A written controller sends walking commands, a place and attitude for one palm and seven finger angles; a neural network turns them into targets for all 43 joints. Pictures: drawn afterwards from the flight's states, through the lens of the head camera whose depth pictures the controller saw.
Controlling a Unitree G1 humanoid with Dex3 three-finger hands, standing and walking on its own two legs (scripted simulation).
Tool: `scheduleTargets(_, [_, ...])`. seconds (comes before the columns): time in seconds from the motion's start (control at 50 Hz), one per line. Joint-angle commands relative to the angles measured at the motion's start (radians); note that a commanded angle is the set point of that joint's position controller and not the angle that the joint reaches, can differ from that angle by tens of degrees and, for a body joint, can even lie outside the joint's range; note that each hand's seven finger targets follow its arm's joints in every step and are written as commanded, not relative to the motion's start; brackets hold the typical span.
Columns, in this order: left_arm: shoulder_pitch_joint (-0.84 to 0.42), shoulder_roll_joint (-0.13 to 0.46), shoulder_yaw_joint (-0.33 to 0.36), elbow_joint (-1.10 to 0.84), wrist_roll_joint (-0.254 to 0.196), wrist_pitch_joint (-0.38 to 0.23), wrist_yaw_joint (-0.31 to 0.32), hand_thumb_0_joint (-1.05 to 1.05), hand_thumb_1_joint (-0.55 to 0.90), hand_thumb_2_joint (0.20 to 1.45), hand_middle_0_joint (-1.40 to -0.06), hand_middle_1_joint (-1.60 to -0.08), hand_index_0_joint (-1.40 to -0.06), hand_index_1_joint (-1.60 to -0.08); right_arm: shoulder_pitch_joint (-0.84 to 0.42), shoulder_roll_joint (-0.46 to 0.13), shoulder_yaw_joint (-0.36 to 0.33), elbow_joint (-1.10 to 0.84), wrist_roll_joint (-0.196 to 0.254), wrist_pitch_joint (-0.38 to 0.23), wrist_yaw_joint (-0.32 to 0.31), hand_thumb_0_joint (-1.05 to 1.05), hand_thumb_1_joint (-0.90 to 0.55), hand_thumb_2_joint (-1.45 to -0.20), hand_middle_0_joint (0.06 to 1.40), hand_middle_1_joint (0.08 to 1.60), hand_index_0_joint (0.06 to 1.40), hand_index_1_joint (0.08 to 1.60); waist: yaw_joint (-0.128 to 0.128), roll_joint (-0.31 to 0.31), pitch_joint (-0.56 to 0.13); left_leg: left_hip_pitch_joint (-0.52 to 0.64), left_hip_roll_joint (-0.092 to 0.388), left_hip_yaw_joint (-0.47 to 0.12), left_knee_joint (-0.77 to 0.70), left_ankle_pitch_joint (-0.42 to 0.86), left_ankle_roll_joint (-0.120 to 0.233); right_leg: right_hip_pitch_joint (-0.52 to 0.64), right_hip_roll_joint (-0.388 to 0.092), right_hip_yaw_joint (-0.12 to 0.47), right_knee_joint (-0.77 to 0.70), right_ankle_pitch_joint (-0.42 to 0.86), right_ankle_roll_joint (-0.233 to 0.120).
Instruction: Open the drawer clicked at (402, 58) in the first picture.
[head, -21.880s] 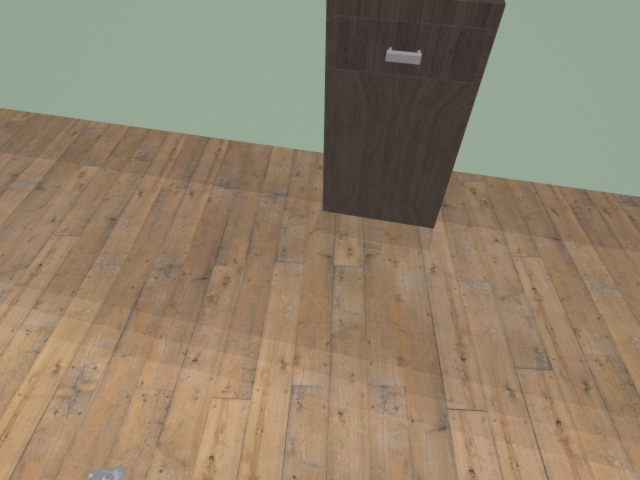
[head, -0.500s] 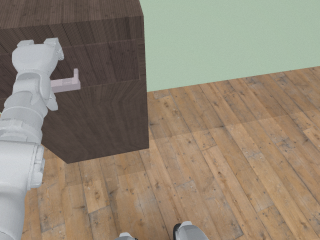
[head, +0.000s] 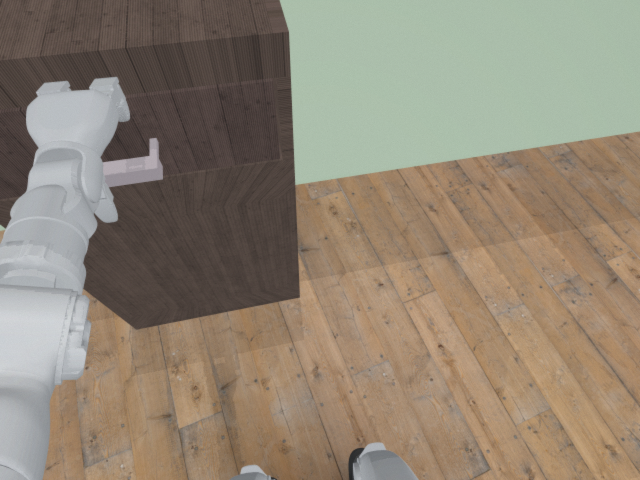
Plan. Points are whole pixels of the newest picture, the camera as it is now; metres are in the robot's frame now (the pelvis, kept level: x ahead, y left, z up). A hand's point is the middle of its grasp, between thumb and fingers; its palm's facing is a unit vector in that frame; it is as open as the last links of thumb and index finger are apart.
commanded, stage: re-aim the fingers above the handle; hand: left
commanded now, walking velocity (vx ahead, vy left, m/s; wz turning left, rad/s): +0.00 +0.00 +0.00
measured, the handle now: (121, 160) +0.56 +0.25 +0.02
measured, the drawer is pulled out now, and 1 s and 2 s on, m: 0.00 0.00 0.00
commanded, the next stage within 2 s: lower the fingers behind the handle in 0.48 s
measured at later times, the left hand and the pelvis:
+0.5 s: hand (84, 171) +0.51 +0.27 +0.06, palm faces -0.09 +0.03 -1.00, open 13.8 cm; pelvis +0.00 +0.00 +0.00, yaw +0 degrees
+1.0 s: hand (88, 170) +0.52 +0.27 +0.05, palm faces -0.04 +0.02 -1.00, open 13.7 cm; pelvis +0.01 +0.00 -0.01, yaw +1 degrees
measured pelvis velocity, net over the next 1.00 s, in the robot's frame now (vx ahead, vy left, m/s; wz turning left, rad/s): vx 0.01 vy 0.00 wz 0.02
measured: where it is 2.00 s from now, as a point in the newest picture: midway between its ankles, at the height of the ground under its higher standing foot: outside the picture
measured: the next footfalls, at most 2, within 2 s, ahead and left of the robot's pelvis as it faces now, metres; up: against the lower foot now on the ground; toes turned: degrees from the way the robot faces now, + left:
none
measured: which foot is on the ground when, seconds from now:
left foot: down 0.00-1.00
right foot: down 0.00-1.00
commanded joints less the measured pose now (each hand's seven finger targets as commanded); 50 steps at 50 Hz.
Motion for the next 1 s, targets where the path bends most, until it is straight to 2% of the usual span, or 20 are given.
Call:
scheduleTargets(0.0, [-0.379, 0.337, 0.084, -0.094, -0.017, 0.050, 0.004, 0.000, -0.500, 0.300, -0.300, -1.200, -0.300, -1.200, 0.140, -0.181, -0.058, -0.048, 0.004, -0.007, -0.016, 0.000, -0.900, -0.900, 0.200, 0.300, 0.200, 0.300, 0.002, -0.035, -0.341, 0.135, -0.032, -0.007, -0.104, 0.179, 0.017, 0.270, 0.053, -0.027, -0.081, 0.120, -0.037])
scheduleTargets(0.06, [-0.385, 0.338, 0.065, -0.070, -0.014, 0.053, 0.000, 0.000, -0.500, 0.300, -0.300, -1.200, -0.300, -1.200, 0.131, -0.182, -0.051, -0.052, 0.010, -0.007, -0.023, 0.000, -0.900, -0.900, 0.200, 0.300, 0.200, 0.300, -0.008, -0.043, -0.288, 0.101, -0.035, -0.003, -0.109, 0.136, 0.016, 0.252, 0.047, -0.026, -0.085, 0.087, -0.032])
scheduleTargets(0.12, [-0.380, 0.354, 0.076, -0.087, -0.006, 0.048, -0.001, 0.000, -0.500, 0.300, -0.300, -1.200, -0.300, -1.200, 0.138, -0.178, -0.053, -0.059, 0.007, -0.004, -0.026, 0.000, -0.900, -0.900, 0.200, 0.300, 0.200, 0.300, 0.000, -0.028, -0.355, 0.126, -0.036, -0.001, -0.096, 0.183, 0.017, 0.274, 0.046, -0.024, -0.069, 0.130, -0.033])
scheduleTargets(0.16, [-0.360, 0.329, 0.063, -0.079, -0.012, 0.049, -0.003, 0.000, -0.500, 0.300, -0.300, -1.200, -0.300, -1.200, 0.132, -0.176, -0.054, -0.063, 0.007, -0.003, -0.024, 0.000, -0.900, -0.900, 0.200, 0.300, 0.200, 0.300, 0.001, -0.034, -0.336, 0.123, -0.036, 0.003, -0.095, 0.177, 0.016, 0.270, 0.047, -0.026, -0.073, 0.129, -0.032])
scheduleTargets(0.2, [-0.395, 0.346, 0.071, -0.094, -0.013, 0.045, -0.006, 0.000, -0.500, 0.300, -0.300, -1.200, -0.300, -1.200, 0.134, -0.180, -0.054, -0.063, 0.009, 0.001, -0.024, 0.000, -0.900, -0.900, 0.200, 0.300, 0.200, 0.300, -0.009, -0.036, -0.336, 0.120, -0.033, -0.003, -0.096, 0.169, 0.015, 0.262, 0.048, -0.026, -0.071, 0.122, -0.033])
scheduleTargets(0.24, [-0.362, 0.364, 0.089, -0.100, -0.014, 0.041, -0.006, 0.000, -0.500, 0.300, -0.300, -1.200, -0.300, -1.200, 0.133, -0.181, -0.054, -0.068, 0.008, 0.001, -0.024, 0.000, -0.900, -0.900, 0.200, 0.300, 0.200, 0.300, 0.008, -0.025, -0.356, 0.120, -0.036, 0.002, -0.091, 0.173, 0.015, 0.275, 0.047, -0.022, -0.066, 0.130, -0.033])
scheduleTargets(0.36, [-0.325, 0.369, 0.090, -0.106, -0.011, 0.032, -0.011, 0.000, -0.500, 0.300, -0.300, -1.200, -0.300, -1.200, 0.119, -0.179, -0.052, -0.081, 0.009, 0.005, -0.026, 0.000, -0.900, -0.900, 0.200, 0.300, 0.200, 0.300, 0.019, -0.037, -0.350, 0.098, -0.038, 0.004, -0.090, 0.161, 0.015, 0.290, 0.047, -0.021, -0.063, 0.127, -0.032])
scheduleTargets(0.44, [-0.401, 0.360, 0.091, -0.216, -0.011, -0.029, -0.014, 0.000, -0.500, 0.300, -0.300, -1.200, -0.300, -1.200, 0.144, -0.174, -0.068, -0.074, 0.004, -0.008, -0.030, 0.000, -0.900, -0.900, 0.200, 0.300, 0.200, 0.300, -0.002, 0.009, -0.432, 0.159, -0.033, -0.008, -0.067, 0.210, 0.020, 0.284, 0.052, -0.015, -0.055, 0.163, -0.033])
scheduleTargets(0.46, [-0.432, 0.326, 0.063, -0.258, -0.009, -0.049, -0.013, 0.000, -0.500, 0.300, -0.300, -1.200, -0.300, -1.200, 0.146, -0.167, -0.072, -0.074, 0.001, -0.014, -0.033, 0.000, -0.900, -0.900, 0.200, 0.300, 0.200, 0.300, -0.013, 0.046, -0.449, 0.192, -0.031, -0.009, -0.062, 0.227, 0.019, 0.265, 0.054, -0.017, -0.055, 0.165, -0.035])
scheduleTargets(0.52, [-0.466, 0.313, 0.075, -0.324, -0.017, -0.091, 0.006, 0.000, -0.500, 0.300, -0.300, -1.200, -0.300, -1.200, 0.168, -0.163, -0.085, -0.049, -0.008, -0.019, -0.028, 0.000, -0.900, -0.900, 0.200, 0.300, 0.200, 0.300, -0.019, 0.094, -0.494, 0.265, -0.027, -0.028, -0.043, 0.299, 0.015, 0.228, 0.061, -0.026, -0.046, 0.184, -0.041])
scheduleTargets(0.6, [-0.447, 0.299, 0.085, -0.265, -0.015, -0.063, 0.043, 0.000, -0.500, 0.300, -0.300, -1.200, -0.300, -1.200, 0.176, -0.169, -0.084, -0.013, -0.017, -0.014, -0.012, 0.000, -0.900, -0.900, 0.200, 0.300, 0.200, 0.300, -0.015, 0.116, -0.468, 0.276, -0.024, -0.038, -0.033, 0.373, 0.005, 0.187, 0.067, -0.043, -0.033, 0.203, -0.049])
scheduleTargets(0.64, [-0.421, 0.235, 0.044, -0.211, -0.016, -0.030, 0.053, 0.000, -0.500, 0.300, -0.300, -1.200, -0.300, -1.200, 0.181, -0.165, -0.084, -0.003, -0.016, -0.008, -0.003, 0.000, -0.900, -0.900, 0.200, 0.300, 0.200, 0.300, -0.026, 0.086, -0.411, 0.259, -0.021, -0.042, -0.036, 0.379, 0.002, 0.162, 0.070, -0.054, -0.036, 0.198, -0.048])
scheduleTargets(0.68, [-0.429, 0.251, 0.055, -0.197, -0.018, -0.005, 0.059, 0.000, -0.500, 0.300, -0.300, -1.200, -0.300, -1.200, 0.180, -0.170, -0.082, 0.003, -0.018, -0.003, 0.002, 0.000, -0.900, -0.900, 0.200, 0.300, 0.200, 0.300, -0.023, 0.082, -0.413, 0.246, -0.022, -0.038, -0.041, 0.381, 0.003, 0.183, 0.068, -0.052, -0.035, 0.214, -0.048])
scheduleTargets(0.7, [-0.417, 0.268, 0.074, -0.188, -0.019, 0.004, 0.058, 0.000, -0.500, 0.300, -0.300, -1.200, -0.300, -1.200, 0.176, -0.174, -0.084, 0.005, -0.018, 0.002, 0.002, 0.000, -0.900, -0.900, 0.200, 0.300, 0.200, 0.300, -0.019, 0.049, -0.428, 0.242, -0.023, -0.035, -0.036, 0.393, 0.006, 0.204, 0.069, -0.050, -0.035, 0.233, -0.048])
scheduleTargets(0.74, [-0.422, 0.198, 0.011, -0.168, -0.016, 0.021, 0.052, 0.000, -0.500, 0.300, -0.300, -1.200, -0.300, -1.200, 0.174, -0.164, -0.081, -0.001, -0.013, 0.004, 0.005, 0.000, -0.900, -0.900, 0.200, 0.300, 0.200, 0.300, -0.029, 0.063, -0.392, 0.235, -0.024, -0.037, -0.049, 0.361, 0.003, 0.183, 0.068, -0.054, -0.042, 0.203, -0.048])
scheduleTargets(0.78, [-0.408, 0.230, 0.032, -0.126, -0.014, 0.038, 0.047, 0.000, -0.500, 0.300, -0.300, -1.200, -0.300, -1.200, 0.169, -0.172, -0.075, 0.001, -0.011, 0.008, 0.004, 0.000, -0.900, -0.900, 0.200, 0.300, 0.200, 0.300, -0.028, 0.031, -0.353, 0.205, -0.023, -0.037, -0.058, 0.317, 0.006, 0.177, 0.067, -0.054, -0.044, 0.175, -0.047])
scheduleTargets(0.84, [-0.404, 0.177, -0.011, -0.127, -0.004, 0.040, 0.036, 0.000, -0.500, 0.300, -0.300, -1.200, -0.300, -1.200, 0.167, -0.164, -0.077, -0.013, -0.010, 0.007, 0.003, 0.000, -0.900, -0.900, 0.200, 0.300, 0.200, 0.300, -0.036, 0.048, -0.348, 0.217, -0.023, -0.033, -0.055, 0.318, 0.007, 0.159, 0.068, -0.053, -0.044, 0.170, -0.049])
scheduleTargets(0.88, [-0.384, 0.195, 0.003, -0.104, 0.002, 0.040, 0.029, 0.000, -0.500, 0.300, -0.300, -1.200, -0.300, -1.200, 0.163, -0.167, -0.074, -0.019, -0.010, 0.006, 0.002, 0.000, -0.900, -0.900, 0.200, 0.300, 0.200, 0.300, -0.032, 0.030, -0.332, 0.196, -0.022, -0.037, -0.053, 0.284, 0.007, 0.147, 0.067, -0.054, -0.039, 0.141, -0.048])
scheduleTargets(0.92, [-0.400, 0.153, -0.035, -0.097, 0.012, 0.035, 0.025, 0.000, -0.500, 0.300, -0.300, -1.200, -0.300, -1.200, 0.165, -0.159, -0.075, -0.027, -0.011, -0.001, -0.001, 0.000, -0.900, -0.900, 0.200, 0.300, 0.200, 0.300, -0.048, 0.029, -0.313, 0.189, -0.022, -0.037, -0.047, 0.256, 0.011, 0.116, 0.067, -0.055, -0.039, 0.114, -0.048])
scheduleTargets(0.98, [-0.395, 0.163, -0.030, -0.080, 0.015, 0.035, 0.019, 0.000, -0.500, 0.300, -0.300, -1.200, -0.300, -1.200, 0.166, -0.164, -0.073, -0.035, -0.010, -0.008, -0.003, 0.000, -0.900, -0.900, 0.200, 0.300, 0.200, 0.300, -0.053, 0.016, -0.307, 0.152, -0.024, -0.035, -0.035, 0.212, 0.013, 0.095, 0.066, -0.053, -0.026, 0.089, -0.047])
